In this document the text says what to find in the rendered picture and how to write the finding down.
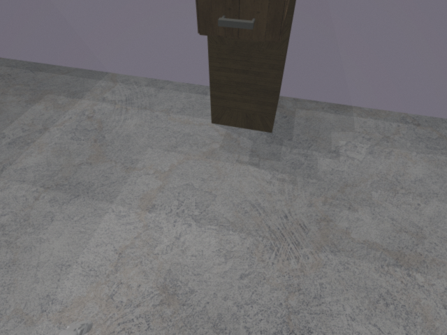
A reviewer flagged drawer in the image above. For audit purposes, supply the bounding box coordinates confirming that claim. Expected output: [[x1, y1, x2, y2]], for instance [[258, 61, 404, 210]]
[[196, 0, 290, 43]]

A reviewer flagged cabinet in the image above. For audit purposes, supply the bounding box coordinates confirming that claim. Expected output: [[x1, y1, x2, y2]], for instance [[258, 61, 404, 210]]
[[207, 0, 296, 133]]

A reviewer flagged left robot hand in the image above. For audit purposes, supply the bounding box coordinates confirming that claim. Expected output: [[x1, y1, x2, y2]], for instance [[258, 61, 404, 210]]
[[57, 320, 93, 335]]

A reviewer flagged handle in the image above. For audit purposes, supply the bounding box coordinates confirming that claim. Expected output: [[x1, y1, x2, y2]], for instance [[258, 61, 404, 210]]
[[218, 15, 255, 29], [230, 38, 258, 48]]

